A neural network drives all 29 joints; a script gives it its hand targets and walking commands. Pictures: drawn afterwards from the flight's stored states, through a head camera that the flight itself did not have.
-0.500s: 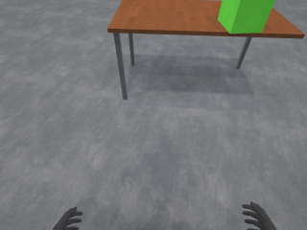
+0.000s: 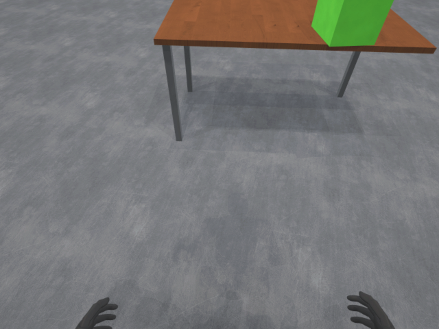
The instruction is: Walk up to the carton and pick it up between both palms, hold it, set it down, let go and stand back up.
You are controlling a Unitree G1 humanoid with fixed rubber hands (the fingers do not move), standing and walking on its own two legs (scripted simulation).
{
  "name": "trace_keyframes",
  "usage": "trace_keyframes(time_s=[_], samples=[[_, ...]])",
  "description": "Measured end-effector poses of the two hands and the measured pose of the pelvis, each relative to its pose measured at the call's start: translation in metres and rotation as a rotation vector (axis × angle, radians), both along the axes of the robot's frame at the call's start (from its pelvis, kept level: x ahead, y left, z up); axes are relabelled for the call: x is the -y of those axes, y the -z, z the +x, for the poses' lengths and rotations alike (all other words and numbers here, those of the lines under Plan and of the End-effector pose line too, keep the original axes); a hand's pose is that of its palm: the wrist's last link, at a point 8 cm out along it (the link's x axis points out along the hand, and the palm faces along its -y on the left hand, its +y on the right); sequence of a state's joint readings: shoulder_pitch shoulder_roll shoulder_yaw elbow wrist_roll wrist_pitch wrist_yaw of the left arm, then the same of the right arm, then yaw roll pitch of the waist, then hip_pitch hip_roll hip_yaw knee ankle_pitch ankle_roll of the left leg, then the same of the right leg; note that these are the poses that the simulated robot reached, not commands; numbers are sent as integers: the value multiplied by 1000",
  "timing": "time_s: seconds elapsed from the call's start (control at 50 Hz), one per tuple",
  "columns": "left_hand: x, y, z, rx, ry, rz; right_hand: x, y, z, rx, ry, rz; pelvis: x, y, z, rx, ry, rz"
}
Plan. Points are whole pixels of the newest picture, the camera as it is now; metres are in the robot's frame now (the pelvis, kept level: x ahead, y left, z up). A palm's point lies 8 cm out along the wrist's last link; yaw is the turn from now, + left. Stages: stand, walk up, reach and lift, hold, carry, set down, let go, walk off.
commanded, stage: walk up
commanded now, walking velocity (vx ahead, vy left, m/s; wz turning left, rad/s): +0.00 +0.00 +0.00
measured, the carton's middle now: (349, 8) +1.47 -0.58 +0.06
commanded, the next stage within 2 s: none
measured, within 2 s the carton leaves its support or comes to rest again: neither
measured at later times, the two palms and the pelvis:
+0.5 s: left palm (96, 313) +0.18 +0.24 -0.07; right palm out of the picture +0.09 -0.42 -0.06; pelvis +0.04 -0.07 +0.00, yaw -2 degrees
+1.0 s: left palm (160, 270) +0.26 +0.13 -0.05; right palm out of the picture +0.24 -0.54 -0.06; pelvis +0.19 -0.19 +0.02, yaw -5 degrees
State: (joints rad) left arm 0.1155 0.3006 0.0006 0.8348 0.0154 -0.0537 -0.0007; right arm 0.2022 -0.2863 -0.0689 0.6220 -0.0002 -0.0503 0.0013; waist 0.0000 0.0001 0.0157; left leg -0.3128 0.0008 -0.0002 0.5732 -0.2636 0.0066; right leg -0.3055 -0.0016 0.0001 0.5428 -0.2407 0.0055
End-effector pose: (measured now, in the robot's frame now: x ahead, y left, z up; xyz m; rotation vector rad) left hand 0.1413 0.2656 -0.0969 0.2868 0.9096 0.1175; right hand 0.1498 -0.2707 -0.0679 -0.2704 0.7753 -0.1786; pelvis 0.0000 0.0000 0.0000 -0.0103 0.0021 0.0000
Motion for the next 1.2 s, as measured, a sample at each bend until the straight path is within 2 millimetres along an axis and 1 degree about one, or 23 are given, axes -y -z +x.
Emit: trace_keyframes(time_s=[0.2,0.24,0.28,0.34,0.38,0.44,0.48,0.54,0.58,0.6,0.62,0.66,0.7,0.74,0.8,0.86,0.9,0.96,1.0,1.06,1.12,1.16,1.2], samples=[[-1,1,-7,-18,-2,-3,0,1,-6,-14,3,0,-1,-1,-3,1,0,-1],[-4,-1,-8,-28,19,-6,8,-1,-13,-13,3,-17,1,-1,-2,2,-1,-1],[-10,-6,-7,-40,33,8,27,-4,-26,-34,17,-54,5,-3,1,-1,4,-2],[-17,-13,-1,-48,43,37,63,-11,-49,-85,56,-124,17,-3,7,-6,15,-1],[-18,-16,5,-49,42,52,87,-15,-60,-116,81,-162,28,-3,13,-2,20,5],[-4,-22,22,-40,50,62,120,-17,-67,-148,98,-196,47,-2,24,3,26,17],[13,-25,36,-30,63,67,141,-14,-62,-155,99,-201,63,1,31,-1,30,28],[41,-27,53,-25,76,91,172,-1,-44,-153,94,-187,91,7,46,-17,36,55],[59,-23,56,-33,84,113,191,10,-27,-125,100,-169,111,14,56,-2,49,64],[67,-24,53,-43,81,121,196,13,-17,-114,93,-158,119,14,62,8,55,68],[73,-27,50,-55,74,128,200,12,-9,-108,83,-147,126,11,67,18,56,75],[81,-40,46,-80,59,146,208,5,6,-102,72,-129,138,0,79,31,57,86],[90,-51,47,-107,53,161,218,-3,16,-107,71,-116,149,-11,90,28,61,91],[98,-58,51,-131,54,169,227,-7,23,-122,73,-108,158,-18,101,17,66,95],[109,-61,61,-150,59,182,240,-5,31,-145,89,-97,170,-20,119,14,76,98],[117,-62,75,-157,61,187,249,-3,42,-169,105,-94,179,-21,139,20,84,86],[123,-59,86,-161,64,182,255,-4,53,-176,113,-101,184,-20,152,22,88,77],[129,-52,103,-169,68,172,262,-7,72,-175,118,-114,189,-18,172,22,92,63],[131,-47,115,-176,66,165,265,-9,88,-169,116,-124,191,-16,186,22,94,53],[132,-38,132,-189,62,153,266,-12,121,-145,109,-140,192,-12,208,22,93,38],[130,-29,151,-201,57,143,263,-16,162,-103,96,-158,190,-8,231,20,90,26],[127,-23,166,-205,58,138,260,-17,190,-74,89,-170,186,-4,246,13,89,20],[124,-14,186,-200,67,135,257,-14,211,-47,92,-185,182,4,261,8,93,13]])
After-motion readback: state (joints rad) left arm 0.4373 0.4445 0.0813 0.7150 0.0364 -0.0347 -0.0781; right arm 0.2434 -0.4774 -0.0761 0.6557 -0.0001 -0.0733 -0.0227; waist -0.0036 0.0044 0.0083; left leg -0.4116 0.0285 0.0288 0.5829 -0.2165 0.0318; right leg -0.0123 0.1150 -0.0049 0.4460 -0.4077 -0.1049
